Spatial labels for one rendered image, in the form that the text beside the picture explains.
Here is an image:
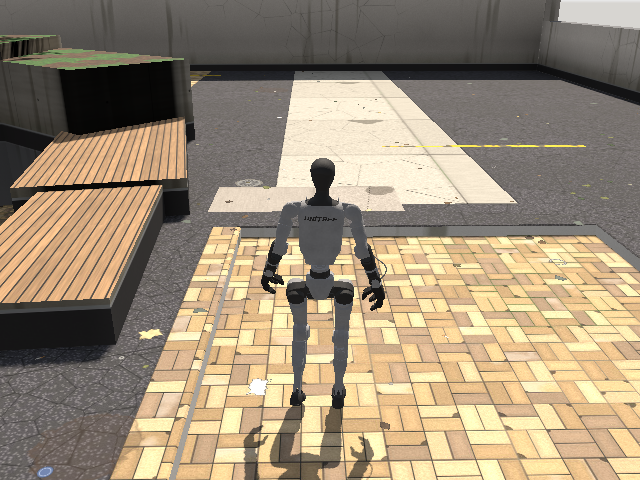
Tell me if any left robot upper arm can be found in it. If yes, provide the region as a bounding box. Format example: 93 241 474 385
272 201 301 255

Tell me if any robot right hand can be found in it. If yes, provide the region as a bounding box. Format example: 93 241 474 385
362 285 385 311

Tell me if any robot left hand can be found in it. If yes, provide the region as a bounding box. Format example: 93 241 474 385
261 273 284 294

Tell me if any robot right forearm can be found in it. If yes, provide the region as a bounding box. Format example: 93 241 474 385
360 243 382 288

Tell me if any robot torso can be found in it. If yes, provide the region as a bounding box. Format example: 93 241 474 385
298 196 345 300

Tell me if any left robot shin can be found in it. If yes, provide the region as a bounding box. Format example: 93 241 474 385
291 324 307 394

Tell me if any robot left forearm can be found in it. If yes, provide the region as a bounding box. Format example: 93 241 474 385
263 240 283 277

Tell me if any right robot upper arm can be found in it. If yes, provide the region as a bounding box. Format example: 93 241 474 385
342 202 370 259

